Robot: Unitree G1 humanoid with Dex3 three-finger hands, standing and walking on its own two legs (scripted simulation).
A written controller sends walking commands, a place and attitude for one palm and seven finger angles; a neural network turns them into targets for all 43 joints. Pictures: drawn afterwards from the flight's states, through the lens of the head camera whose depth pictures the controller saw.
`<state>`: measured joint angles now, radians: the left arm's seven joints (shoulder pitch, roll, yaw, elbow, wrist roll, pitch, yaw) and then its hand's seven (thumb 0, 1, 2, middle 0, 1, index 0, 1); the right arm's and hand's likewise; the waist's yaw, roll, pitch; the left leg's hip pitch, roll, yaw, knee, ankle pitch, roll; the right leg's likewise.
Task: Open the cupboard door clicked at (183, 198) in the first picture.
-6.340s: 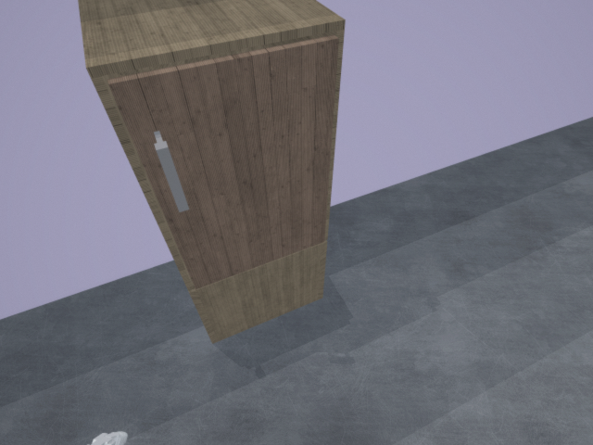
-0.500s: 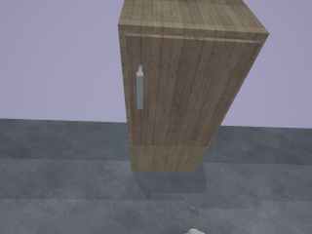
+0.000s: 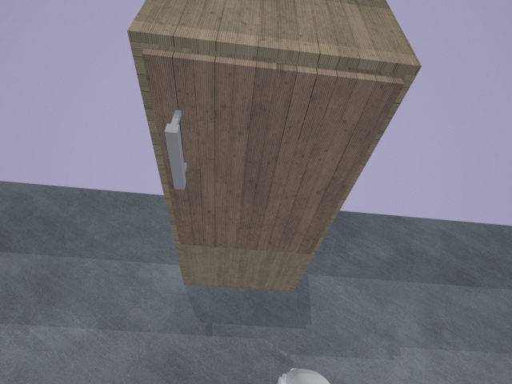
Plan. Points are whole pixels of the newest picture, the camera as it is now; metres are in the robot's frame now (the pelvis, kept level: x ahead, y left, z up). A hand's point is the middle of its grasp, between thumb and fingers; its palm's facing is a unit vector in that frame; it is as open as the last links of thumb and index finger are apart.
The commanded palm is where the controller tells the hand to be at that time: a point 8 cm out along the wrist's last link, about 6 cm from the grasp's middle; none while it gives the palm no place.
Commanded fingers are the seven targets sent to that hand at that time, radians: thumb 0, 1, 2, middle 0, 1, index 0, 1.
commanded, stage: come to a stop and stand still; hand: left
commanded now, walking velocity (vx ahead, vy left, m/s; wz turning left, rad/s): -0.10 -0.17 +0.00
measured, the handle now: (178, 151) +0.49 +0.18 +0.05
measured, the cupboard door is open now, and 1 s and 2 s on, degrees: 0 0 0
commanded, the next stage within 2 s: look again from close up in 1.18 s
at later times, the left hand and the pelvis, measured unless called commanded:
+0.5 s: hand out of the picture +0.04 +0.11 -0.16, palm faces +0.07 -0.96 -0.25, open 7.3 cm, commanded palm none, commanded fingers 0.00 0.90 0.90 -0.20 -0.30 -0.20 -0.30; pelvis -0.01 -0.08 +0.00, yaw +1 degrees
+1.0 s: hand out of the picture -0.02 +0.15 -0.17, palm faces +0.02 -0.98 -0.21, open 7.3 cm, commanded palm none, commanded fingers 0.00 0.90 0.90 -0.20 -0.30 -0.20 -0.30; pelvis -0.04 -0.03 +0.01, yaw -1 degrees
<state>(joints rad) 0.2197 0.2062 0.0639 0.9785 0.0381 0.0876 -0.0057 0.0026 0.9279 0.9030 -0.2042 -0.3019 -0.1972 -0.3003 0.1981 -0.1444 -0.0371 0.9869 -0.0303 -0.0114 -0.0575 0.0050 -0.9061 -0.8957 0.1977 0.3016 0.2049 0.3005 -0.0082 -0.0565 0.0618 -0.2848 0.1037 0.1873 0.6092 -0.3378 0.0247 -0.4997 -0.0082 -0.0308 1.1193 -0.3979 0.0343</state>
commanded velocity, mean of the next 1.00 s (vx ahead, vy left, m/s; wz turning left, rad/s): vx -0.01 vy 0.10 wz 0.00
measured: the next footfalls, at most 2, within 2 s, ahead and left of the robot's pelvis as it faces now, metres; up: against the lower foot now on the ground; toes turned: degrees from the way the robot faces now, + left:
right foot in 0.20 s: +0.07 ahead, -0.23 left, +0.00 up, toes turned -6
left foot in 0.60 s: +0.01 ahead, +0.06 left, +0.00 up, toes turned +4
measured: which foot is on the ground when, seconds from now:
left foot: down 0.00-0.20, up 0.22-0.58, down 0.60-1.00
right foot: up 0.00-0.18, down 0.20-0.60, up 0.62-0.88, down 0.90-1.00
